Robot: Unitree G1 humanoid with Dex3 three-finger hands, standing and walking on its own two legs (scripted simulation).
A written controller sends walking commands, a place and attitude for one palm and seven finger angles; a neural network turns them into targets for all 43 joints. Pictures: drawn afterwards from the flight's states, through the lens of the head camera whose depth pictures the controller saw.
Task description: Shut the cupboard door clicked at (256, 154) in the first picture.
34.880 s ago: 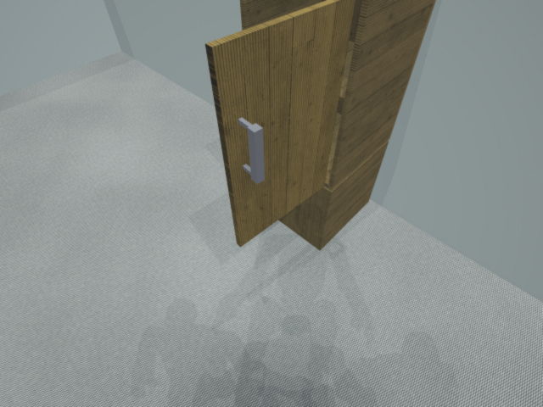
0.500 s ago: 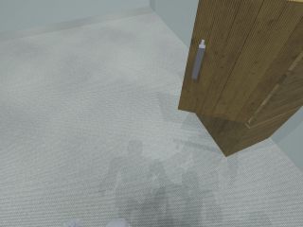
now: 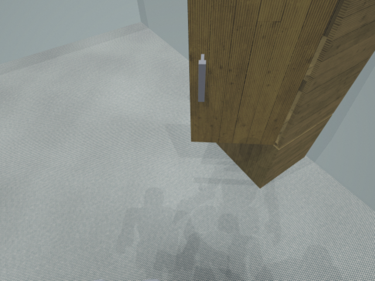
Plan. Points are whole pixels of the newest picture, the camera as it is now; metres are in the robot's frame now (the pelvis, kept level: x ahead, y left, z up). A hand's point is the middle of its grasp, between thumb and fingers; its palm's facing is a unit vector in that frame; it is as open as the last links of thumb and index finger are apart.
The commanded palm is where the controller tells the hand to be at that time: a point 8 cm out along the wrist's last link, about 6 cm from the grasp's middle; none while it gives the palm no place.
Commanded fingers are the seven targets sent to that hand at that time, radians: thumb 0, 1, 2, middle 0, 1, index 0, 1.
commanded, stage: take the last steps up to it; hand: left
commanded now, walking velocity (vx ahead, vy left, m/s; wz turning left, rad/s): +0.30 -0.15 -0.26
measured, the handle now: (202, 78) +0.69 -0.01 +0.03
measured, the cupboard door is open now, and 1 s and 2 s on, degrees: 52 52 52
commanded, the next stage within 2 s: come to a stop and stand still in 0.64 s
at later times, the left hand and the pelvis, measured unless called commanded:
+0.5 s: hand (145, 244) +0.23 +0.13 -0.16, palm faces -0.19 -0.97 -0.18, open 7.4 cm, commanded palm none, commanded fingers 0.00 0.90 0.90 -0.20 -0.30 -0.20 -0.30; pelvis +0.11 -0.05 +0.01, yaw -9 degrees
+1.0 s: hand (187, 226) +0.29 +0.02 -0.18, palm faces -0.07 -0.98 -0.19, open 7.3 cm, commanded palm none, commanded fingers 0.00 0.90 0.90 -0.20 -0.30 -0.20 -0.30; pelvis +0.24 -0.15 +0.01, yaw -7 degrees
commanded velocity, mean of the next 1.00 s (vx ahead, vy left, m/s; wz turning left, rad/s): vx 0.08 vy -0.05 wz -0.07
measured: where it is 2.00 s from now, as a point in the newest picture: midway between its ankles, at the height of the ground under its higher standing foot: outside the picture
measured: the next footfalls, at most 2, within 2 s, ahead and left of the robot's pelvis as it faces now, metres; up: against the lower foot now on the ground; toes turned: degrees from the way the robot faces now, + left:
left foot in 0.20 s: +0.10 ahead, +0.12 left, +0.00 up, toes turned +5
right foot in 0.58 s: +0.24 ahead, -0.21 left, +0.00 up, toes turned -10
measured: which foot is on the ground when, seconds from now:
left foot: up 0.00-0.18, down 0.20-0.58, up 0.60-0.86, down 0.88-1.00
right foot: down 0.00-0.20, up 0.22-0.56, down 0.58-1.00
